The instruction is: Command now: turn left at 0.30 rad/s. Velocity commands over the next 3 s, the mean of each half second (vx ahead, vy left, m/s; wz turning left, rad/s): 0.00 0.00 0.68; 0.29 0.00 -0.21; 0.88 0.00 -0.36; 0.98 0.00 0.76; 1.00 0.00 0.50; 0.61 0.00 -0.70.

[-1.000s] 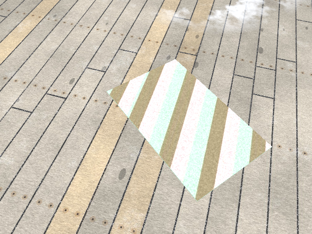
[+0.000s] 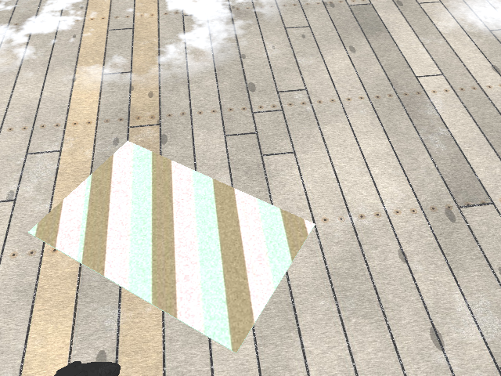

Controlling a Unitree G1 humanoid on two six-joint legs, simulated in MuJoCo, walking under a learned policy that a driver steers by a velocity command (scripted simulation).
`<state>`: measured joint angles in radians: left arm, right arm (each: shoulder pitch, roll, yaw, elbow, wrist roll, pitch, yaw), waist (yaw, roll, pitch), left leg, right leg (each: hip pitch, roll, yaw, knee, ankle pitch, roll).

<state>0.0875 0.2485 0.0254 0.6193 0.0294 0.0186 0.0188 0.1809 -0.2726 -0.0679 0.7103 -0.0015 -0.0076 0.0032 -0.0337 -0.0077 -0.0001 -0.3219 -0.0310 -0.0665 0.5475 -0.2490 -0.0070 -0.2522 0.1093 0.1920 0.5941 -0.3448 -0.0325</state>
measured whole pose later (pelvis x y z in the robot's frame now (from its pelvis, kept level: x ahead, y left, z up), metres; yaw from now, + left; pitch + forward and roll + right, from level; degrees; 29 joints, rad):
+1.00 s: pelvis +0.07 +0.01 +0.01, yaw +14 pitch +2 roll +2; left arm 0.23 0.33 0.09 0.69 0.03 0.03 -0.08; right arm 0.38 -0.29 -0.08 0.76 -0.04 -0.07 -0.01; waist -0.02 -0.03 -0.03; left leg 0.01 0.05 0.16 0.27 -0.30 -0.06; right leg -0.75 -0.09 0.01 1.17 -0.18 0.01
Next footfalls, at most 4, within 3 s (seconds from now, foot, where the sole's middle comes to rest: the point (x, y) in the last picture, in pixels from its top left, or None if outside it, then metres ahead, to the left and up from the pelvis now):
0.28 right None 0.05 -0.11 -0.77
0.72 left None -0.03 0.14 -0.77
1.18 right None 0.37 -0.10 -0.77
1.68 left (255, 277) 0.79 -0.01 -0.77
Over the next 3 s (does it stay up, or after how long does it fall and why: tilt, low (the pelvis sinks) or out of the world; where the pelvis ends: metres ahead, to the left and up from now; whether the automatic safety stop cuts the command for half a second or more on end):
stays up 1.60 0.45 -0.03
